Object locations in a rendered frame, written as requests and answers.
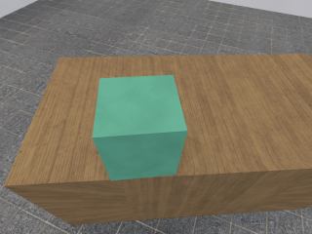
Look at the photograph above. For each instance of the pedestal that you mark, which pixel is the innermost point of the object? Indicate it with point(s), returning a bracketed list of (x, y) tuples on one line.
[(248, 147)]

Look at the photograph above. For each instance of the carton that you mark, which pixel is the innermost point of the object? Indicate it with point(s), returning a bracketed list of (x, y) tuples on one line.
[(139, 128)]

